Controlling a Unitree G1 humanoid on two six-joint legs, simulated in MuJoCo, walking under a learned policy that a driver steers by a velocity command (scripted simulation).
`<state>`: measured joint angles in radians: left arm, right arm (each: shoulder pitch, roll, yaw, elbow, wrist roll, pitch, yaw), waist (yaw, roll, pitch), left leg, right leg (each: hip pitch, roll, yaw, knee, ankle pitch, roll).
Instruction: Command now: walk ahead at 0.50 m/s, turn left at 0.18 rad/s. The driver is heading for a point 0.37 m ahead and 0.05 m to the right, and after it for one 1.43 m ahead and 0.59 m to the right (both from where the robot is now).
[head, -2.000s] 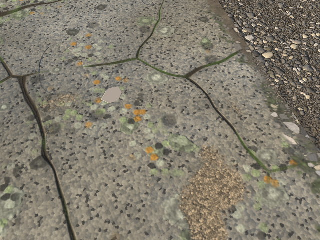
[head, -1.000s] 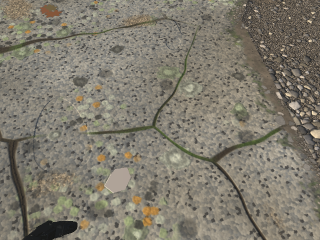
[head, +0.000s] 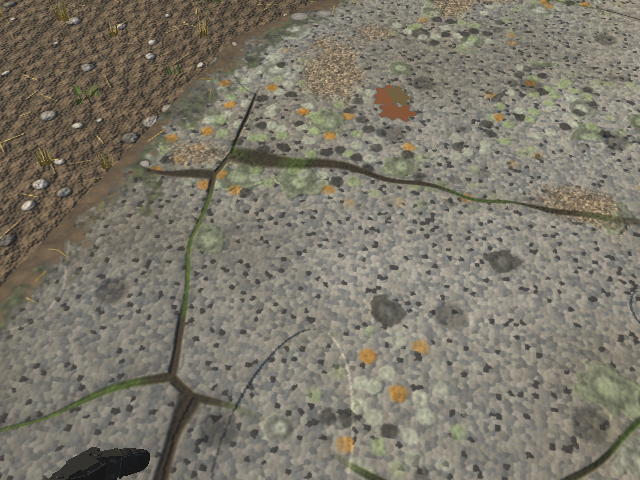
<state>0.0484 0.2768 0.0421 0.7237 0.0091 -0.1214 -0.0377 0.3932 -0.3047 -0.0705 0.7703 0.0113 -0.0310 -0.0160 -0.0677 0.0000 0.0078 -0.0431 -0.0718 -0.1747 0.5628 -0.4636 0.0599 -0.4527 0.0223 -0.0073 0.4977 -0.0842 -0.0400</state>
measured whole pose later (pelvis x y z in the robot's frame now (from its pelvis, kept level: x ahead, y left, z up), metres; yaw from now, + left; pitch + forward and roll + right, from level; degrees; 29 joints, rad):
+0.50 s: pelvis +0.28 +0.02 +0.00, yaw -4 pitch +2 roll -1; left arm 0.44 0.29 0.05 0.89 -0.02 -0.04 0.01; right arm 0.01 -0.25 -0.03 0.64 0.00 -0.11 0.03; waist 0.10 0.00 0.03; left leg -0.47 0.01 -0.02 0.50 -0.07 0.02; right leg -0.05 0.01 0.08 0.53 -0.44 -0.01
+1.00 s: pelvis +0.53 -0.05 -0.01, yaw -22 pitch +1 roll +2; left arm 0.08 0.29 0.06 0.65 -0.02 -0.01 -0.05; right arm 0.30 -0.31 -0.09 0.87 0.02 -0.05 -0.01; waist -0.05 -0.02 0.05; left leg 0.03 0.10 0.27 0.54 -0.46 -0.05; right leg -0.51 -0.02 -0.05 0.62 -0.13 -0.10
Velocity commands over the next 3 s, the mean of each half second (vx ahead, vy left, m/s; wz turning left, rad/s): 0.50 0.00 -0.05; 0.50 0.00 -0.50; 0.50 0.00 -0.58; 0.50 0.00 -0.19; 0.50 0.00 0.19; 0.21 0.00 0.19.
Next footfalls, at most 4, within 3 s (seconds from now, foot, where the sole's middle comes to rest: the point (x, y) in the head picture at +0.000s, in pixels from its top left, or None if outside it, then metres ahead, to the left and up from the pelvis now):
0.48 left None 0.43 0.13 -0.76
0.98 right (398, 401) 0.64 -0.19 -0.76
1.46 left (360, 274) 0.99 -0.14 -0.76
1.98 right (502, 258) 1.02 -0.52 -0.76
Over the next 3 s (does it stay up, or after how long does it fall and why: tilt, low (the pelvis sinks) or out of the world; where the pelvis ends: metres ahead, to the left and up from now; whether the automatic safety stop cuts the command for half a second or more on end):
stays up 1.36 -0.62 0.01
